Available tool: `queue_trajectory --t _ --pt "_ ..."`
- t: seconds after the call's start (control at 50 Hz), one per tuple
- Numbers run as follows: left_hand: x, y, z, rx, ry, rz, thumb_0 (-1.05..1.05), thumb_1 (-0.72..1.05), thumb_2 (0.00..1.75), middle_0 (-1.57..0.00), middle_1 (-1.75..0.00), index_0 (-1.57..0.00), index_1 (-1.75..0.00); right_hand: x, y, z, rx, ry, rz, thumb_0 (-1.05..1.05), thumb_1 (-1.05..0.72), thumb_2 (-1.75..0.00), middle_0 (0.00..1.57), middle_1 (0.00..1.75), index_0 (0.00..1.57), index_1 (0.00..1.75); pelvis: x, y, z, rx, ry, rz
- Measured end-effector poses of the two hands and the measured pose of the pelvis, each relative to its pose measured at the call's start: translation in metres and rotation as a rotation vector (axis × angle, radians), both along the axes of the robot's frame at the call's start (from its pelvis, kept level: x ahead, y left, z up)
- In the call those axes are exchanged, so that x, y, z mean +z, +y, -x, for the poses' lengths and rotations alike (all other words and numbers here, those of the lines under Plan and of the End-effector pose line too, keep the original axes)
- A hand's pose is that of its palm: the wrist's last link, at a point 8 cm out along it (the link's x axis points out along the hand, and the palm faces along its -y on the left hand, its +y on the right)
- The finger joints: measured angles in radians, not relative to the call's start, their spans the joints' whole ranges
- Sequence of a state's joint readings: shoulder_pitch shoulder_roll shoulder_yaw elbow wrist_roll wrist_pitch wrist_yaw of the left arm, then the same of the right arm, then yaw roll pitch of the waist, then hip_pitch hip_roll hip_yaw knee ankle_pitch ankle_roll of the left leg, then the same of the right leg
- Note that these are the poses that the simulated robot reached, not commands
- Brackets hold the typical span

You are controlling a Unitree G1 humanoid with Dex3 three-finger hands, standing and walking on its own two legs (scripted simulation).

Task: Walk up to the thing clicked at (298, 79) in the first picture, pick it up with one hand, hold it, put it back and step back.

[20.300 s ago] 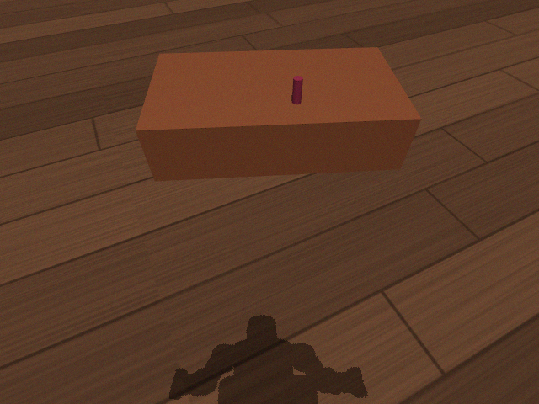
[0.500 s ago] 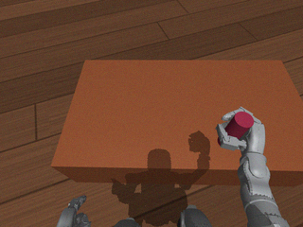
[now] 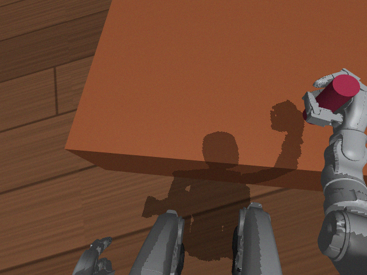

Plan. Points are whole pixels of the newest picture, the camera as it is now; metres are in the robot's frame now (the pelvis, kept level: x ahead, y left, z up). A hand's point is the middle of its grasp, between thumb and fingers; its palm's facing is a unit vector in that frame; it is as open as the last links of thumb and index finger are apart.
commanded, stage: crouch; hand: right
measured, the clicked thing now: (327, 102) +0.46 -0.25 +0.00
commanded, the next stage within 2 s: lower in 0.88 s
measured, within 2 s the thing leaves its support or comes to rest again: neither
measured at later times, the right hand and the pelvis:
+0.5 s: hand (307, 102) +0.50 -0.24 -0.07, palm faces +0.26 +0.97 +0.00, open 5.7 cm; pelvis -0.02 +0.00 -0.07, yaw +3 degrees
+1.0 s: hand (302, 100) +0.53 -0.25 -0.11, palm faces +0.26 +0.97 +0.00, open 5.8 cm; pelvis -0.03 +0.00 -0.12, yaw +5 degrees
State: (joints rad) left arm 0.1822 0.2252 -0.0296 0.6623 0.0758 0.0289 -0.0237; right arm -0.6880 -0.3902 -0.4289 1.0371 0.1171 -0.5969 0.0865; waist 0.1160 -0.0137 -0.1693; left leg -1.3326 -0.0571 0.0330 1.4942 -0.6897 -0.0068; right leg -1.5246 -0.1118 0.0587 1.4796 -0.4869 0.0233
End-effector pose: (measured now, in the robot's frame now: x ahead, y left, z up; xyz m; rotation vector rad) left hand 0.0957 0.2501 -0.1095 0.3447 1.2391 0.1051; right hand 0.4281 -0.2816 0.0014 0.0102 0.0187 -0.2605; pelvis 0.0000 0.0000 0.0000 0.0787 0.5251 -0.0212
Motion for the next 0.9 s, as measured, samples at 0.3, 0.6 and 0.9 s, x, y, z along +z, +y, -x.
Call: queue_trajectory --t 0.3,0.6,0.9 --pt "-0.042 0.001 0.038 0.03 0.082 -0.012 0.01 0.89 0.93 -0.2 -0.3 -0.19 -0.3 -0.051 -0.002 -0.02 -0.002 0.01 0.0 -0.01 -0.07 -1.16 0.96 1.12 1.02 1.12 -0.044 -0.001 0.017 0.017 0.061 -0.024" --pt "-0.074 0.012 0.052 0.041 0.128 -0.043 0.01 0.89 0.92 -0.2 -0.3 -0.19 -0.3 -0.081 -0.01 -0.045 0.002 0.018 0.0 -0.01 -0.07 -1.16 0.95 1.13 1.02 1.12 -0.08 0.001 0.022 0.039 0.092 -0.033" --pt "-0.104 0.017 0.072 0.064 0.191 -0.054 0.01 0.89 0.92 -0.2 -0.3 -0.2 -0.31 -0.108 -0.015 -0.062 0.005 0.024 0.008 0.0 -0.07 -1.16 0.95 1.13 1.01 1.12 -0.11 0.001 0.028 0.056 0.114 -0.034"
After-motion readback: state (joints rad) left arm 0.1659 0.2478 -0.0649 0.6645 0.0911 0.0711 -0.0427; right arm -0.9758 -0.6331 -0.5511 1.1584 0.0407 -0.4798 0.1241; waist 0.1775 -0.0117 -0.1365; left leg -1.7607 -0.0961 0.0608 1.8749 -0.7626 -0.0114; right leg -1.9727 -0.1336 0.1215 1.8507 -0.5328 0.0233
